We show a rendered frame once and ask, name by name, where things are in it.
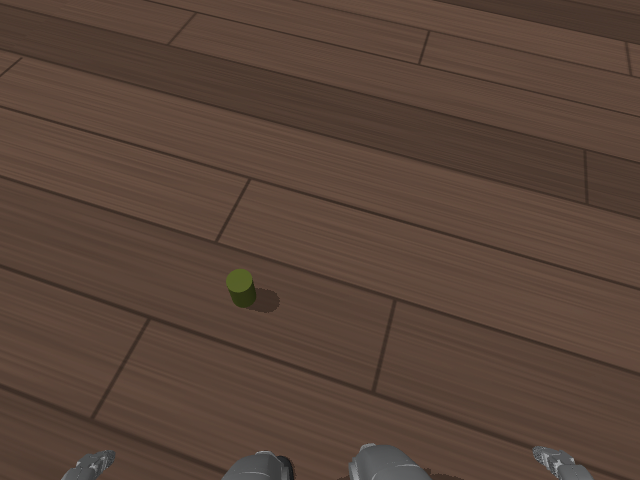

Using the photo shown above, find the can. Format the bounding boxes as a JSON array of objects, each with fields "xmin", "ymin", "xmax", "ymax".
[{"xmin": 226, "ymin": 269, "xmax": 256, "ymax": 308}]

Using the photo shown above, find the right robot hand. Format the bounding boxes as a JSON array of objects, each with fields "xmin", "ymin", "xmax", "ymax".
[{"xmin": 532, "ymin": 446, "xmax": 594, "ymax": 480}]

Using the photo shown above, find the left robot hand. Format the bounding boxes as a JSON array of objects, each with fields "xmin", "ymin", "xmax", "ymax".
[{"xmin": 61, "ymin": 450, "xmax": 116, "ymax": 480}]

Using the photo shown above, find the left robot foot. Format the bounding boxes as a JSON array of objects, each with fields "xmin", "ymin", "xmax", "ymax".
[{"xmin": 276, "ymin": 456, "xmax": 294, "ymax": 480}]

